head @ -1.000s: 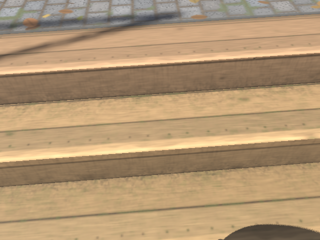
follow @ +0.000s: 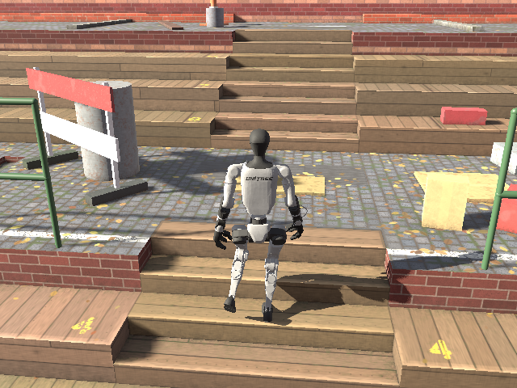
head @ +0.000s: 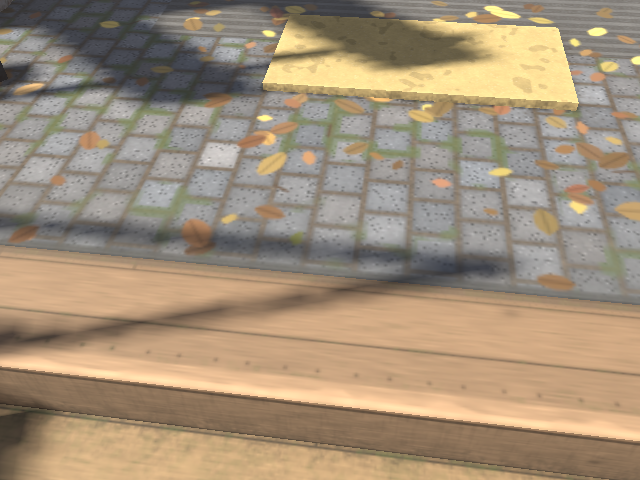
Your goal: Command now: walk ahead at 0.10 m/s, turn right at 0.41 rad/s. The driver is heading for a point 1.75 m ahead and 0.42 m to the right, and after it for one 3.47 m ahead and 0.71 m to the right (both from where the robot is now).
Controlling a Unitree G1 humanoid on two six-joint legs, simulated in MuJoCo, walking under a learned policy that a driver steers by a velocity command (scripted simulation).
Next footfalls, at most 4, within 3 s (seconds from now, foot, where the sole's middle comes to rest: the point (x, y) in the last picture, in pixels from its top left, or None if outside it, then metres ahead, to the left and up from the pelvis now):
0.40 left None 0.14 0.16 -0.74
0.84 right None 0.10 -0.07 -0.74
1.92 left None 0.44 0.11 -0.59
2.50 right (435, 334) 0.71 -0.15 -0.45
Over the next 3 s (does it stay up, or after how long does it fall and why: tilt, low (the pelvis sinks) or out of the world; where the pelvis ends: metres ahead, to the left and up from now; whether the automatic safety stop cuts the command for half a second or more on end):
stays up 0.90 -0.08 0.31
